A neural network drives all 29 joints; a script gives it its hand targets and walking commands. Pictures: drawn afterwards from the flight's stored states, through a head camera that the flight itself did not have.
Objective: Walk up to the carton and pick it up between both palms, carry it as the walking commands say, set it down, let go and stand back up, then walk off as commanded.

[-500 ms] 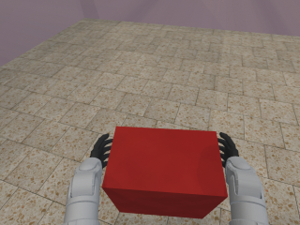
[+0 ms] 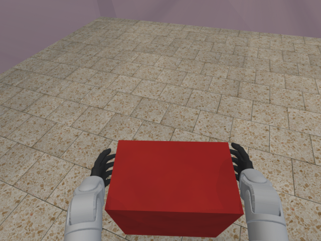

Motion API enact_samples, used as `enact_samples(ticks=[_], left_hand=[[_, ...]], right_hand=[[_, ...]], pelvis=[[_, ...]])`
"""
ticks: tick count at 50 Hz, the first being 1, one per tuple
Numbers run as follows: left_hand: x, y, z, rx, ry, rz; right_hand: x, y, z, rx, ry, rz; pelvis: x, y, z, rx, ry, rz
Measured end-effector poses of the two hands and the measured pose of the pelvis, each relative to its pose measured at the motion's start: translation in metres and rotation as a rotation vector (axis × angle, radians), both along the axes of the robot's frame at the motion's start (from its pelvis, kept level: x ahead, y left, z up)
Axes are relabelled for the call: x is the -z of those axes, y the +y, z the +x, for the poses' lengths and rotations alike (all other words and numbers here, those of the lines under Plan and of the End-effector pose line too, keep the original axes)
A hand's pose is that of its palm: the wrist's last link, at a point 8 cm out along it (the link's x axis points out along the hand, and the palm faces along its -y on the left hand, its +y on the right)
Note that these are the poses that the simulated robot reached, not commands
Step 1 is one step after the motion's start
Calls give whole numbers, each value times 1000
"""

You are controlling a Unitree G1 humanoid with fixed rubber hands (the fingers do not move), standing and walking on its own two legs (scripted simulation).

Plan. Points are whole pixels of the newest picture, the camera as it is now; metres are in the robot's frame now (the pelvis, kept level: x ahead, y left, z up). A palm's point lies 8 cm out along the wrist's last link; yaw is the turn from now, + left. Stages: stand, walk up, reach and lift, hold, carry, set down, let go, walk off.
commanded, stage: reach and lift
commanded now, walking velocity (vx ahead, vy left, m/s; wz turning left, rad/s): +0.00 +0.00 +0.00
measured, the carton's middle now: (171, 193) +0.26 -0.01 -0.03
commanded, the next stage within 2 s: hold in 0.84 s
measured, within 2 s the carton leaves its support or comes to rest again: neither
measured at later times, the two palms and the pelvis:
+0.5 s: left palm (100, 180) +0.27 +0.17 +0.04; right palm (245, 173) +0.27 -0.19 +0.04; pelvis +0.00 +0.00 +0.00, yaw +0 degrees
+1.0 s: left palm (100, 181) +0.27 +0.16 +0.04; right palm (246, 174) +0.27 -0.19 +0.04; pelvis +0.00 +0.00 +0.00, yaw -1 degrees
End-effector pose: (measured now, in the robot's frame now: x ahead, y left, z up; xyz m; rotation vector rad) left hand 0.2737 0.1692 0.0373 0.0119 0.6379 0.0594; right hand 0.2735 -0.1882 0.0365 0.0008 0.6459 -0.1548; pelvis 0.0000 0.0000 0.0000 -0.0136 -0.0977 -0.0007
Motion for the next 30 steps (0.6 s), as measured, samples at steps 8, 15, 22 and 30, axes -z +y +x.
enact_samples(ticks=[8,15,22,30], left_hand=[[0,-1,-2,-1,-2,5],[0,-3,-1,1,-4,8],[0,-3,-1,-2,-5,9],[0,-3,-2,-5,-4,9]], right_hand=[[0,-1,-1,-3,-2,-3],[0,-2,0,-2,-5,-4],[0,-2,0,-3,-6,-3],[0,-3,-1,-5,-6,-1]], pelvis=[[0,-2,-1,0,-3,0],[0,-2,-3,4,-3,2],[0,-3,-3,6,-3,2],[0,-4,-2,8,-2,3]])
